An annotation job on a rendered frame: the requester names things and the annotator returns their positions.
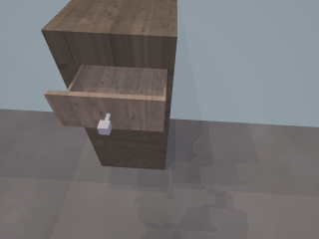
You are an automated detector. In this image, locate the drawer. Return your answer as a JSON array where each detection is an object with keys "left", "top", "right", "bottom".
[{"left": 43, "top": 65, "right": 167, "bottom": 132}]

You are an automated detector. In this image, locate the handle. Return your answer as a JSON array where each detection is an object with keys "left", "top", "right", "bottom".
[{"left": 97, "top": 114, "right": 112, "bottom": 135}]

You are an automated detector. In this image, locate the cabinet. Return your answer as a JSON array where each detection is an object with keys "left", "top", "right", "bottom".
[{"left": 41, "top": 0, "right": 177, "bottom": 170}]

